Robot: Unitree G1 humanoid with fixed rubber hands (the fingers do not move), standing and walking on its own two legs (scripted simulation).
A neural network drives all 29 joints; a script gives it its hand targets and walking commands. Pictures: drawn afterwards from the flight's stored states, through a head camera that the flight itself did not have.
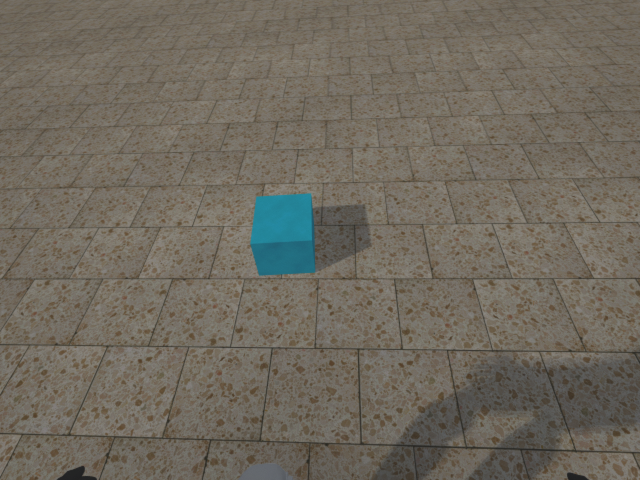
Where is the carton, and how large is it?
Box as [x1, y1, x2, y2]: [250, 193, 314, 275]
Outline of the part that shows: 310,193 256,197 250,244 259,275 314,272 313,218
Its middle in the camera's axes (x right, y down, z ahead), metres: -0.13 -0.02 +1.59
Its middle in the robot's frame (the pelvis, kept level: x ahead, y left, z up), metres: +1.14 +0.19 -0.67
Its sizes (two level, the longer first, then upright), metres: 0.265 0.229 0.194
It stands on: the floor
